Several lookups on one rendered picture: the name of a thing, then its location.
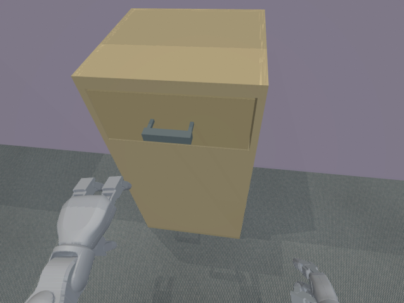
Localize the robot right hand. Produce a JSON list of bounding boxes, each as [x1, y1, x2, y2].
[[290, 258, 338, 303]]

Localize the drawer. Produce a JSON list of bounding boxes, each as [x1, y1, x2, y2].
[[87, 89, 255, 150]]

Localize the cabinet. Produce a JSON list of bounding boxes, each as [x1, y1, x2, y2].
[[71, 8, 269, 239]]

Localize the handle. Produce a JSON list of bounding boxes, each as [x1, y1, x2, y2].
[[141, 119, 194, 145]]

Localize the robot left forearm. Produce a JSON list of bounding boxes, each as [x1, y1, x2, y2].
[[25, 244, 95, 303]]

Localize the robot left hand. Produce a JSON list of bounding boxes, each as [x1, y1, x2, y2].
[[57, 176, 132, 256]]

